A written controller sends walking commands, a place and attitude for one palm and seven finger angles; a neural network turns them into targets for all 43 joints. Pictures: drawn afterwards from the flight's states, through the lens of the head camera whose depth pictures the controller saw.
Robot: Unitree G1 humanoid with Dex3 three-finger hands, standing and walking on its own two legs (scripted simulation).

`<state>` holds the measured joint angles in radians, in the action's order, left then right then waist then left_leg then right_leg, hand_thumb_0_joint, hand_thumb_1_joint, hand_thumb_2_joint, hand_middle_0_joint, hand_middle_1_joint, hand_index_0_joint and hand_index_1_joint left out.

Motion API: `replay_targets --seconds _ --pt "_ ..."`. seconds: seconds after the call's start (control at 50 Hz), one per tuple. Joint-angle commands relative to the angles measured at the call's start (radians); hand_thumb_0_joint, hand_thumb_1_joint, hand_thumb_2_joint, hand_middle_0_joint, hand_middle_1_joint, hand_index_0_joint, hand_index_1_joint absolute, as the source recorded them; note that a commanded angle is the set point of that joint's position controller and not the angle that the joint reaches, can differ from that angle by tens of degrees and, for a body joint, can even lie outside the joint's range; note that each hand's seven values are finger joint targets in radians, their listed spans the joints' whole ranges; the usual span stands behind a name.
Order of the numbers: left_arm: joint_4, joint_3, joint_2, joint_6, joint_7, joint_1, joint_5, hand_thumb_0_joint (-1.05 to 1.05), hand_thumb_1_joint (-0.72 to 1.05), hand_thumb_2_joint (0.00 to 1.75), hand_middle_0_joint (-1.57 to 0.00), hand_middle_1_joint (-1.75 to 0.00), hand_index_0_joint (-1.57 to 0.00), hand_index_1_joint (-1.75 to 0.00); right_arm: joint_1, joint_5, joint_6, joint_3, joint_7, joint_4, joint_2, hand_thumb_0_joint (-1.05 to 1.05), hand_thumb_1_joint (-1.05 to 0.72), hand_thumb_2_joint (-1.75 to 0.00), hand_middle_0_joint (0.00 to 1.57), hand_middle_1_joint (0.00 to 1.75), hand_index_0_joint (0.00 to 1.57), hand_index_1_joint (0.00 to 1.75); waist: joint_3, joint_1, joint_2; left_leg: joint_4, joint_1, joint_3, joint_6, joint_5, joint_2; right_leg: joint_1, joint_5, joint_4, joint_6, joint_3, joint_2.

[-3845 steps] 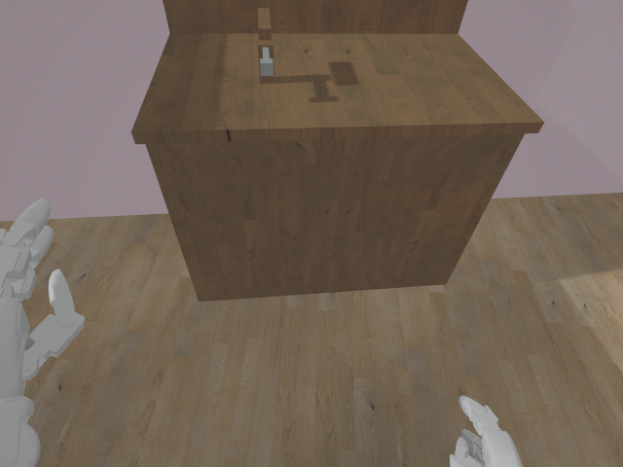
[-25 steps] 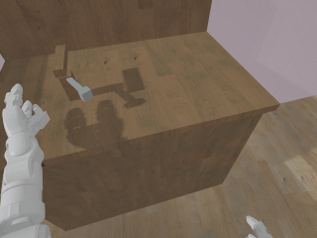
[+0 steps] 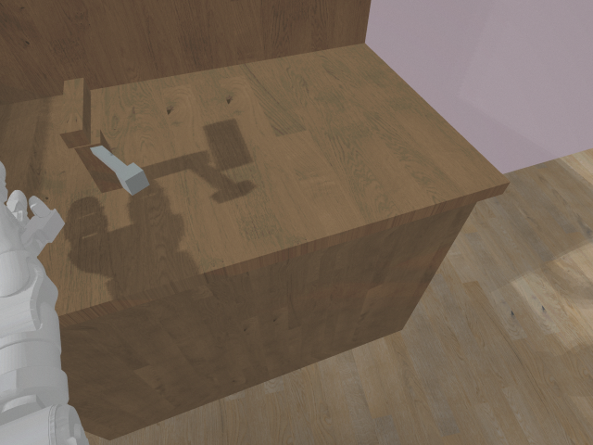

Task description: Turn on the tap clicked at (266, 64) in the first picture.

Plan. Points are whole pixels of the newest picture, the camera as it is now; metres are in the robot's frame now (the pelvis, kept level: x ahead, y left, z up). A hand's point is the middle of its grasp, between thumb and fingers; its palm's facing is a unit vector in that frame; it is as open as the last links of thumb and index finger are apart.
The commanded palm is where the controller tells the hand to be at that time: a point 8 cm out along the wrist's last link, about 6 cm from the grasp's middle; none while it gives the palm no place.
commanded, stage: reach beside the lever's end, fingers flat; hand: left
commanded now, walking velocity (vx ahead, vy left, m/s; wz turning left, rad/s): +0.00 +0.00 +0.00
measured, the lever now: (132, 179) +0.43 +0.24 +0.13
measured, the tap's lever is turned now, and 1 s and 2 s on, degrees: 29 29 31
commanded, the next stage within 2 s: push the lever round in 0.10 s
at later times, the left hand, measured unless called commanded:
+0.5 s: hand (61, 216) +0.37 +0.32 +0.12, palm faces +0.56 -0.83 -0.05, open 7.8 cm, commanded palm +0.32 +0.34 +0.12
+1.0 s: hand (85, 213) +0.37 +0.29 +0.12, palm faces +0.57 -0.82 -0.05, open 7.8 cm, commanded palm +0.33 +0.32 +0.12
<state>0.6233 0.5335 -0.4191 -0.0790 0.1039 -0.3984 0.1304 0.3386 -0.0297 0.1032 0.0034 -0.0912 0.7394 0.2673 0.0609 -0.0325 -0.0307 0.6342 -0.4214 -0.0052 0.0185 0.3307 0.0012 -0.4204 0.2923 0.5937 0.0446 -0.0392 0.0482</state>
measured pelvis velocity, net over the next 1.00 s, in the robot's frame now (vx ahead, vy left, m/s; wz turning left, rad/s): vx -0.01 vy -0.01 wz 0.02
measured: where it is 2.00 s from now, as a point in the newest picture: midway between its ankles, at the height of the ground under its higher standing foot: outside the picture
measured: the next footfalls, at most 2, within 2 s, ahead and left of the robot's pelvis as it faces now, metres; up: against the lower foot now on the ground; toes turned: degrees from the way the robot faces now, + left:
none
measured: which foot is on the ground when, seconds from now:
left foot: down 0.00-1.00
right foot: down 0.00-1.00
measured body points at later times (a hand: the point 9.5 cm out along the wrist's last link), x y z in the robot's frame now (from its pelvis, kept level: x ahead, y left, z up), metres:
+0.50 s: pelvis +0.00 +0.01 +0.00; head +0.02 +0.00 +0.45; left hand +0.33 +0.36 +0.12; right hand +0.13 -0.24 -0.11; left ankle -0.01 +0.11 -0.73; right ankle +0.00 -0.09 -0.73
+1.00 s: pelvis -0.01 -0.01 +0.00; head +0.01 -0.01 +0.45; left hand +0.34 +0.33 +0.13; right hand +0.10 -0.26 -0.11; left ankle -0.01 +0.11 -0.73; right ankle +0.00 -0.09 -0.73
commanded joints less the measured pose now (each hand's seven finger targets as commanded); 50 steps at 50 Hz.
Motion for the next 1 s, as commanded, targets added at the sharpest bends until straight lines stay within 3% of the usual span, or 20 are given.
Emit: replay_targets --seconds 0.0,0.04,0.06,0.12,0.16,0.22,0.26,0.32,0.36,0.4,0.5,0.54,0.64,0.68,0.72,0.78,0.86,0.88,0.94,0.98 --pt "-0.312 0.033 -0.329 -0.080 0.011 -0.342 -0.003 0.00 0.90 0.90 -0.15 -0.15 -0.15 -0.15 -0.037 -0.003 0.043 0.046 -0.016 -0.125 0.137 0.00 -0.90 -0.90 0.20 0.30 0.20 0.30 0.293 0.025 -0.090 -0.073 0.118 0.041 0.005 -0.345 -0.005 0.162 -0.302 -0.045 -0.015 0.035 -0.015" --pt "-0.322 -0.018 -0.268 -0.077 0.002 -0.335 0.001 0.00 0.90 0.90 -0.15 -0.15 -0.15 -0.15 -0.043 -0.003 0.049 0.045 -0.018 -0.122 0.132 0.00 -0.90 -0.90 0.20 0.30 0.20 0.30 0.279 0.014 -0.101 -0.069 0.137 0.040 0.003 -0.339 -0.005 0.138 -0.289 -0.049 -0.015 0.033 -0.014" --pt "-0.285 -0.009 -0.278 -0.067 0.000 -0.331 0.003 0.00 0.90 0.90 -0.15 -0.15 -0.15 -0.15 -0.042 -0.005 0.049 0.043 -0.021 -0.115 0.135 0.00 -0.90 -0.90 0.20 0.30 0.20 0.30 0.242 0.009 -0.061 -0.075 0.116 0.047 0.003 -0.304 -0.007 0.125 -0.265 -0.055 -0.015 0.028 -0.013" --pt "-0.277 -0.019 -0.270 -0.046 -0.007 -0.338 0.006 0.00 0.90 0.90 -0.15 -0.15 -0.15 -0.15 -0.053 -0.008 0.051 0.042 -0.028 -0.113 0.136 0.00 -0.90 -0.90 0.20 0.30 0.20 0.30 0.248 0.015 -0.077 -0.087 0.128 0.053 -0.002 -0.284 -0.005 0.120 -0.240 -0.062 -0.012 0.027 -0.017" --pt "-0.259 -0.055 -0.241 -0.032 -0.007 -0.392 0.005 0.00 0.90 0.90 -0.15 -0.15 -0.15 -0.15 -0.058 -0.009 0.053 0.035 -0.031 -0.113 0.133 0.00 -0.90 -0.90 0.20 0.30 0.20 0.30 0.218 0.001 -0.048 -0.092 0.113 0.058 -0.002 -0.247 -0.003 0.108 -0.218 -0.071 -0.014 0.024 -0.021" --pt "-0.263 -0.030 -0.267 -0.032 0.006 -0.394 -0.001 0.00 0.90 0.90 -0.15 -0.15 -0.15 -0.15 -0.058 -0.004 0.053 0.036 -0.032 -0.113 0.134 0.00 -0.90 -0.90 0.20 0.30 0.20 0.30 0.267 0.011 -0.033 -0.086 0.128 0.058 -0.003 -0.279 -0.002 0.129 -0.244 -0.065 -0.014 0.024 -0.022" --pt "-0.266 -0.070 -0.221 -0.037 0.007 -0.394 -0.005 0.00 0.90 0.90 -0.15 -0.15 -0.15 -0.15 -0.066 -0.005 0.055 0.033 -0.027 -0.118 0.125 0.00 -0.90 -0.90 0.20 0.30 0.20 0.30 0.258 0.013 -0.058 -0.086 0.134 0.060 -0.010 -0.290 -0.003 0.120 -0.243 -0.062 -0.011 0.021 -0.021" --pt "-0.268 -0.050 -0.239 -0.040 0.021 -0.382 -0.011 0.00 0.90 0.90 -0.15 -0.15 -0.15 -0.15 -0.066 -0.003 0.051 0.035 -0.024 -0.118 0.125 0.00 -0.90 -0.90 0.20 0.30 0.20 0.30 0.280 0.024 -0.064 -0.080 0.143 0.059 -0.013 -0.323 -0.004 0.134 -0.264 -0.057 -0.010 0.022 -0.022" --pt "-0.249 -0.046 -0.233 -0.035 0.026 -0.364 -0.009 0.00 0.90 0.90 -0.15 -0.15 -0.15 -0.15 -0.072 -0.003 0.047 0.032 -0.022 -0.122 0.124 0.00 -0.90 -0.90 0.20 0.30 0.20 0.30 0.260 0.026 -0.026 -0.080 0.120 0.054 -0.009 -0.318 -0.002 0.144 -0.275 -0.058 -0.012 0.021 -0.022" --pt "-0.275 -0.046 -0.242 -0.036 0.031 -0.389 -0.014 0.00 0.90 0.90 -0.15 -0.15 -0.15 -0.15 -0.074 -0.003 0.043 0.031 -0.021 -0.125 0.123 0.00 -0.90 -0.90 0.20 0.30 0.20 0.30 0.279 0.030 -0.049 -0.084 0.129 0.058 -0.014 -0.332 -0.003 0.152 -0.278 -0.055 -0.010 0.020 -0.024" --pt "-0.331 -0.084 -0.197 -0.041 0.047 -0.398 -0.019 0.00 0.90 0.90 -0.15 -0.15 -0.15 -0.15 -0.086 -0.002 0.040 0.032 -0.019 -0.129 0.117 0.00 -0.90 -0.90 0.20 0.30 0.20 0.30 0.274 0.023 -0.083 -0.083 0.149 0.055 -0.017 -0.351 -0.006 0.150 -0.283 -0.057 -0.009 0.021 -0.022" --pt "-0.354 -0.095 -0.174 -0.042 0.055 -0.376 -0.017 0.00 0.90 0.90 -0.15 -0.15 -0.15 -0.15 -0.086 0.001 0.042 0.036 -0.018 -0.127 0.117 0.00 -0.90 -0.90 0.20 0.30 0.20 0.30 0.291 0.023 -0.081 -0.083 0.167 0.057 -0.021 -0.366 -0.008 0.148 -0.284 -0.058 -0.009 0.019 -0.020" --pt "-0.330 -0.117 -0.144 -0.026 0.073 -0.379 -0.018 0.00 0.90 0.90 -0.15 -0.15 -0.15 -0.15 -0.097 -0.001 0.040 0.035 -0.021 -0.119 0.116 0.00 -0.90 -0.90 0.20 0.30 0.20 0.30 0.248 0.019 -0.052 -0.098 0.136 0.057 -0.013 -0.286 -0.003 0.143 -0.237 -0.074 -0.010 0.021 -0.023" --pt "-0.329 -0.105 -0.168 -0.026 0.087 -0.406 -0.027 0.00 0.90 0.90 -0.15 -0.15 -0.15 -0.15 -0.095 0.003 0.037 0.035 -0.025 -0.112 0.121 0.00 -0.90 -0.90 0.20 0.30 0.20 0.30 0.253 0.017 -0.031 -0.100 0.134 0.058 -0.009 -0.272 -0.003 0.153 -0.234 -0.077 -0.011 0.022 -0.024" --pt "-0.329 -0.128 -0.134 -0.028 0.096 -0.398 -0.028 0.00 0.90 0.90 -0.15 -0.15 -0.15 -0.15 -0.102 0.003 0.039 0.033 -0.022 -0.116 0.113 0.00 -0.90 -0.90 0.20 0.30 0.20 0.30 0.258 0.020 -0.040 -0.102 0.133 0.051 -0.008 -0.267 -0.001 0.156 -0.233 -0.080 -0.012 0.025 -0.026" --pt "-0.279 -0.060 -0.204 -0.028 0.109 -0.362 -0.032 0.00 0.90 0.90 -0.15 -0.15 -0.15 -0.15 -0.097 0.008 0.031 0.033 -0.022 -0.106 0.121 0.00 -0.90 -0.90 0.20 0.30 0.20 0.30 0.258 0.037 -0.011 -0.103 0.100 0.043 0.000 -0.249 0.002 0.186 -0.239 -0.083 -0.014 0.034 -0.029" --pt "-0.282 -0.083 -0.181 -0.034 0.105 -0.385 -0.032 0.00 0.90 0.90 -0.15 -0.15 -0.15 -0.15 -0.103 0.007 0.026 0.031 -0.019 -0.116 0.113 0.00 -0.90 -0.90 0.20 0.30 0.20 0.30 0.258 0.026 -0.019 -0.099 0.090 0.028 0.007 -0.243 0.004 0.193 -0.258 -0.084 -0.019 0.042 -0.034" --pt "-0.283 -0.063 -0.207 -0.037 0.107 -0.390 -0.037 0.00 0.90 0.90 -0.15 -0.15 -0.15 -0.15 -0.100 0.008 0.024 0.031 -0.019 -0.115 0.115 0.00 -0.90 -0.90 0.20 0.30 0.20 0.30 0.256 0.031 -0.038 -0.097 0.088 0.030 0.008 -0.244 0.004 0.196 -0.260 -0.082 -0.017 0.044 -0.034" --pt "-0.276 -0.100 -0.164 -0.042 0.110 -0.420 -0.030 0.00 0.90 0.90 -0.15 -0.15 -0.15 -0.15 -0.107 0.007 0.024 0.029 -0.017 -0.118 0.112 0.00 -0.90 -0.90 0.20 0.30 0.20 0.30 0.239 0.013 -0.025 -0.095 0.080 0.025 0.013 -0.209 0.006 0.178 -0.237 -0.091 -0.023 0.050 -0.036" --pt "-0.275 -0.075 -0.182 -0.045 0.120 -0.398 -0.030 0.00 0.90 0.90 -0.15 -0.15 -0.15 -0.15 -0.103 0.008 0.024 0.033 -0.017 -0.116 0.117 0.00 -0.90 -0.90 0.20 0.30 0.20 0.30 0.253 0.023 -0.015 -0.090 0.080 0.025 0.014 -0.224 0.007 0.194 -0.256 -0.088 -0.023 0.051 -0.037"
